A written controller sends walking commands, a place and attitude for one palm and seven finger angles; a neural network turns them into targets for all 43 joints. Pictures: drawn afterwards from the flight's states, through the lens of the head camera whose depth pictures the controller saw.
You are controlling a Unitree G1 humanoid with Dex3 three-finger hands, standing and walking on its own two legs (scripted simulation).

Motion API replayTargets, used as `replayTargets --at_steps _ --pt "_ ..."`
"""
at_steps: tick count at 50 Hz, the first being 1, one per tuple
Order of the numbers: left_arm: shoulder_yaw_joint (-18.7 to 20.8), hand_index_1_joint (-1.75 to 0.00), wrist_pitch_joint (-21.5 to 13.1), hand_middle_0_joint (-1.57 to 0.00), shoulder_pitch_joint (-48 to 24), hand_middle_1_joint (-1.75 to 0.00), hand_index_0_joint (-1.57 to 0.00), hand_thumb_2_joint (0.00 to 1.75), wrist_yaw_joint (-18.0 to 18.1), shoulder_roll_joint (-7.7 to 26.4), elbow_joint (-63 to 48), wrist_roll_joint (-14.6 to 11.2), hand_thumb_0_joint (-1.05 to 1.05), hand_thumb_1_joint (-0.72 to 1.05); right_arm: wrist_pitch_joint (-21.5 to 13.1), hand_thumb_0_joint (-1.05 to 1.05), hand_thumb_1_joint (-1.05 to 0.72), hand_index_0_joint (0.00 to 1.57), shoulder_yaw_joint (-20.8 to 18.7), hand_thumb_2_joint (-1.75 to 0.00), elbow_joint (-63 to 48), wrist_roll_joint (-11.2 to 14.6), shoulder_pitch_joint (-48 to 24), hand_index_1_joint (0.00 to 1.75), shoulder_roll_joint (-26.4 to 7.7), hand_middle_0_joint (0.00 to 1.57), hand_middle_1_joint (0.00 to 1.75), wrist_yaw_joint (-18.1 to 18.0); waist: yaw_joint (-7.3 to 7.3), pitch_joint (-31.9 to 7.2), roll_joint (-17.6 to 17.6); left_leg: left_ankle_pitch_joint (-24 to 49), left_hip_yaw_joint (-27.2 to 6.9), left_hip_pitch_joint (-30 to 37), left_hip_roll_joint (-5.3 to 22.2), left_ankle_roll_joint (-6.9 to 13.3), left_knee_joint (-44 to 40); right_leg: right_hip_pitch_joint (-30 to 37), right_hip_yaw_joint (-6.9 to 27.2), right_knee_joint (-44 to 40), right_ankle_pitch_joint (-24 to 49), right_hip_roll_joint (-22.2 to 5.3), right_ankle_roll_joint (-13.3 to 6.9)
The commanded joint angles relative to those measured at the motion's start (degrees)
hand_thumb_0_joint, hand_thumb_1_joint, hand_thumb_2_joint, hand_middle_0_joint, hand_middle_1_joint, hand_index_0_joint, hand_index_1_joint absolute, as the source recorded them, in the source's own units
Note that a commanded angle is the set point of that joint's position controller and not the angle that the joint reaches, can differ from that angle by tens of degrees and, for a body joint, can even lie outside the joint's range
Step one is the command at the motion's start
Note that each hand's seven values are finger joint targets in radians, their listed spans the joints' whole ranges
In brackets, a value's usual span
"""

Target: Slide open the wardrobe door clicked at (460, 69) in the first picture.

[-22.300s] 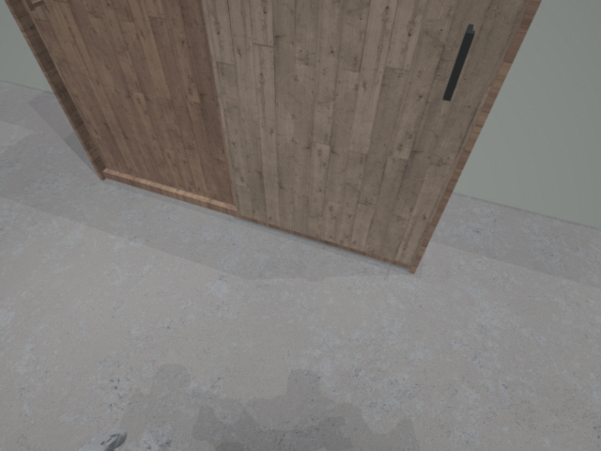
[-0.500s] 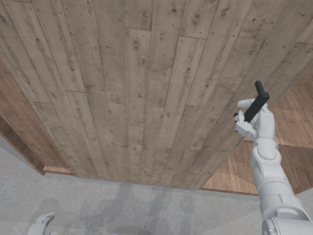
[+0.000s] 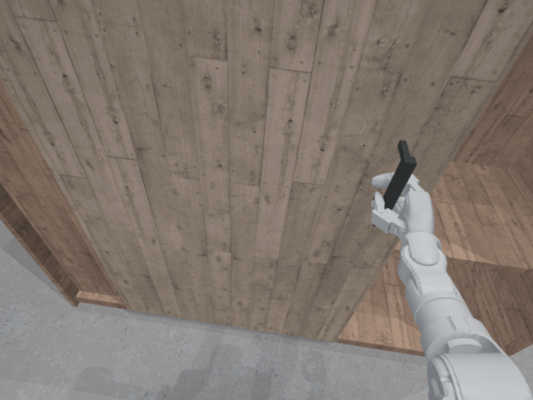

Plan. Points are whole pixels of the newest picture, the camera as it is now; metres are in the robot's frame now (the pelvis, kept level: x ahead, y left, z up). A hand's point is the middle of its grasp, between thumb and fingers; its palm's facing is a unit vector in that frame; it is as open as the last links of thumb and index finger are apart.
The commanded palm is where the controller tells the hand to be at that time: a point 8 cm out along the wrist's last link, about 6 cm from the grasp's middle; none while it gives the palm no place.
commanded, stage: stop walking and hold the door there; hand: right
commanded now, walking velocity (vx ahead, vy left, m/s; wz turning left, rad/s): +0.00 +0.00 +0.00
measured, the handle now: (390, 186) +0.45 -0.18 +0.10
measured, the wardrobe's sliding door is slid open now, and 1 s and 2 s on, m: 0.53 0.53 0.53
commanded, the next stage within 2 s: loosen the grip on the handle in 0.28 s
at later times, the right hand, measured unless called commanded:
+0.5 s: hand (381, 202) +0.42 -0.16 +0.09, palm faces +0.13 +0.98 -0.15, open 6.0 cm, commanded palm +0.37 -0.19 +0.09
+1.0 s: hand (382, 209) +0.41 -0.16 +0.08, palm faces +0.16 +0.97 -0.18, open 13.8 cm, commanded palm +0.38 -0.21 +0.09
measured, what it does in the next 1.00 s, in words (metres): stands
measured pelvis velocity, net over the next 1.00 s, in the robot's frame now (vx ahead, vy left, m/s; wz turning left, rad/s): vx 0.00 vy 0.03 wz -0.05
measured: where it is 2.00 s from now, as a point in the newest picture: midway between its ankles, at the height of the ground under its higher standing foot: outside the picture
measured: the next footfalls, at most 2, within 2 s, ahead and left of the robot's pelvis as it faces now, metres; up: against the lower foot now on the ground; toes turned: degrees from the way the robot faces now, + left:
none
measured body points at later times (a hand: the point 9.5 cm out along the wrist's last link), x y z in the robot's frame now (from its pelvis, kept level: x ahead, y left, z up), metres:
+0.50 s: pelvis +0.00 +0.03 +0.00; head +0.03 +0.03 +0.45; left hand +0.14 +0.27 -0.11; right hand +0.41 -0.21 +0.11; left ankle +0.05 +0.17 -0.73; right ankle +0.01 -0.14 -0.73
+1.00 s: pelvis +0.00 +0.03 -0.01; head +0.04 +0.03 +0.44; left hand +0.10 +0.29 -0.12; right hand +0.40 -0.21 +0.09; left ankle +0.05 +0.17 -0.73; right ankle +0.01 -0.13 -0.73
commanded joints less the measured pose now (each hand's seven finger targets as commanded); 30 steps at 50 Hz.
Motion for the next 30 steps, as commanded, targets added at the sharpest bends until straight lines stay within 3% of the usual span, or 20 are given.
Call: replayTargets --at_steps 1,4,6,9,12,14,15,18,19,20,21,22,23,24,26,28,30 --pt "2.4 -0.30 -2.1 -0.20 -2.8 -0.30 -0.20 0.90 0.7 7.4 -6.5 0.2 0.00 0.90 2.5 0.00 -0.90 0.45 2.9 -0.90 0.0 -0.7 -9.8 1.40 0.2 0.45 1.40 1.9 1.52 -0.8 9.8 -10.2 0.3 -3.9 -0.1 3.8 -8.7 1.8 4.5 -8.0 -0.7 -3.3 -2.7" --pt "2.5 -0.30 -2.4 -0.20 -3.0 -0.30 -0.20 0.90 0.7 7.0 -6.7 0.2 0.00 0.90 1.8 0.00 -0.90 0.45 5.0 -0.90 -1.5 -0.7 -11.3 1.40 3.1 0.45 1.40 2.3 1.72 -2.3 6.8 -7.3 0.3 -4.2 0.0 4.1 -7.7 3.8 4.2 -7.4 2.0 -3.5 -2.6" --pt "2.6 -0.30 -2.2 -0.20 -2.8 -0.30 -0.20 0.90 0.9 7.3 -6.5 0.2 0.00 0.90 1.6 0.00 -0.90 0.45 5.1 -0.90 -1.5 -0.7 -10.6 1.40 3.0 0.45 1.40 2.2 1.56 -3.1 6.1 -4.6 1.4 -3.1 -0.5 3.8 -6.4 3.9 4.5 -8.0 3.5 -3.6 -2.8" --pt "2.8 -0.30 -2.0 -0.20 -3.0 -0.30 -0.20 0.90 0.8 7.2 -6.7 0.1 0.00 0.90 1.4 0.00 -0.90 0.45 5.7 -0.90 -2.0 -0.7 -10.8 1.40 3.5 0.45 1.40 2.3 1.60 -4.3 8.7 -2.2 0.5 -2.6 0.1 4.0 -6.9 4.8 3.8 -6.5 4.8 -3.2 -2.5" --pt "2.9 -0.30 -1.7 -0.20 -3.4 -0.30 -0.20 0.90 0.9 7.2 -6.7 0.1 0.00 0.90 1.4 0.00 -0.90 0.45 6.4 -0.90 -1.8 -0.7 -10.3 1.40 4.1 0.45 1.40 2.4 1.47 -4.1 7.8 -1.6 1.0 -2.8 -0.2 3.7 -6.8 4.7 3.6 -6.6 4.9 -3.2 -2.6" --pt "2.9 -0.30 -1.5 -0.20 -3.2 -0.30 -0.20 0.90 0.8 7.0 -6.5 0.2 0.00 0.90 1.2 0.00 -0.90 0.45 5.7 -0.90 -1.6 -0.8 -10.4 1.40 3.2 0.45 1.40 2.4 1.51 -4.1 9.8 -2.1 0.3 -2.9 0.5 4.0 -8.0 4.6 3.3 -5.6 4.5 -2.7 -2.4" --pt "3.3 -0.30 -1.4 -0.20 -3.2 -0.30 -0.20 0.90 0.9 7.9 -6.2 0.2 0.00 0.90 1.3 0.00 -0.90 0.45 3.9 -0.90 -0.7 -0.8 -9.3 1.40 0.7 0.45 1.40 2.1 1.47 -3.6 10.0 -2.0 0.3 -2.9 0.5 3.9 -8.3 4.4 3.2 -5.6 4.9 -2.5 -2.4" --pt "3.0 -0.30 -1.2 -0.20 -3.8 -0.30 -0.20 0.90 0.7 7.2 -6.7 0.2 0.00 0.90 1.2 0.00 -0.90 0.45 4.6 -0.90 -1.1 -0.9 -9.7 1.40 1.8 0.45 1.40 2.5 1.41 -4.2 10.3 -2.0 0.1 -3.1 0.7 4.0 -8.8 4.7 3.1 -4.9 4.9 -2.1 -2.2" --pt "8.7 -0.30 -4.2 -0.20 -1.3 -0.30 -0.20 0.90 -0.4 10.7 -12.9 2.7 0.00 0.90 -4.7 0.00 -0.90 0.45 -25.3 -0.90 -39.2 -8.1 -51.8 1.40 -41.1 0.45 1.40 3.0 -3.44 -5.8 23.9 10.6 -2.1 0.7 -1.3 5.0 -10.7 5.0 0.9 -5.0 5.4 -3.2 -3.8" --pt "9.5 -0.30 -8.7 -0.20 -6.2 -0.30 -0.20 0.90 -2.0 12.9 -9.8 4.7 0.00 0.90 -0.6 0.00 -0.78 0.45 -31.7 -0.84 -32.7 -8.5 -60.6 1.40 -44.0 0.45 1.40 4.6 1.56 -28.0 4.4 29.8 3.9 16.6 -4.9 7.5 4.4 6.1 6.7 -14.7 24.8 1.7 -2.7" --pt "5.8 -0.30 -10.8 -0.20 -4.2 -0.30 -0.20 0.90 -2.6 7.1 -12.4 1.1 0.00 0.90 3.5 0.00 -0.66 0.45 -6.3 -0.78 -14.6 -7.9 -34.4 1.40 -8.7 0.45 1.40 7.6 1.52 -27.0 7.6 22.6 5.9 9.3 -5.2 5.7 1.7 10.4 3.3 -9.2 34.8 1.5 -1.6" --pt "6.0 -0.30 -10.3 -0.20 0.8 -0.30 -0.20 0.90 -3.5 8.5 -9.1 0.8 0.00 0.90 5.2 0.00 -0.54 0.45 -11.3 -0.73 -5.8 -3.2 -16.2 1.40 -4.2 0.45 1.40 8.7 0.97 -19.3 13.3 21.2 6.2 5.5 -4.5 4.5 -1.5 5.6 1.8 -4.0 27.1 1.4 -1.1" --pt "5.0 -0.30 -9.4 -0.20 -0.1 -0.30 -0.20 0.90 -4.0 10.8 -10.1 1.2 0.00 0.90 3.6 0.00 -0.42 0.45 -17.1 -0.67 -13.1 0.1 -18.0 1.40 -12.6 0.45 1.40 8.1 -0.83 -18.0 12.0 19.3 5.3 8.9 -3.7 4.2 -3.0 1.8 0.7 -4.8 17.3 2.5 -1.0" --pt "4.8 -0.30 -9.5 -0.20 -2.6 -0.30 -0.20 0.90 -4.4 9.7 -11.7 1.3 0.00 0.90 2.0 0.00 -0.30 0.45 -14.9 -0.61 -17.0 -0.5 -19.5 1.40 -12.0 0.45 1.40 7.4 -0.86 -17.6 7.1 15.2 4.6 9.0 -3.6 4.3 -3.1 0.2 0.3 -5.2 12.5 3.5 -1.3" --pt "4.3 -0.30 -9.8 -0.20 -2.3 -0.30 -0.20 0.90 -5.1 8.6 -13.0 1.3 0.00 0.90 0.4 0.00 -0.05 0.45 -8.7 -0.49 -19.6 -4.1 -20.2 1.40 -7.9 0.45 1.40 5.9 0.83 -15.4 3.9 7.6 5.1 4.5 -3.9 4.1 -3.4 -1.1 0.7 -5.1 6.7 3.4 -1.7" --pt "4.3 -0.30 -9.9 -0.20 -1.8 -0.30 -0.20 0.90 -5.2 8.8 -13.2 1.2 0.00 0.90 -0.6 0.00 0.19 0.45 -9.8 -0.37 -19.5 -6.5 -22.1 1.40 -11.9 0.45 1.40 4.3 1.35 -14.7 5.1 0.7 4.3 1.8 -3.8 3.9 -4.2 -3.3 1.1 -4.6 1.2 3.6 -2.3" --pt "4.2 -0.30 -10.0 -0.20 -2.7 -0.30 -0.20 0.90 -4.9 9.1 -14.0 1.0 0.00 0.90 -1.5 0.00 0.43 0.44 -10.7 -0.26 -23.5 -6.5 -25.5 1.38 -15.0 0.44 1.38 3.6 1.57 -16.5 4.4 -2.5 3.5 2.3 -3.7 3.9 -4.3 -3.5 1.4 -4.3 -0.8 3.6 -2.6"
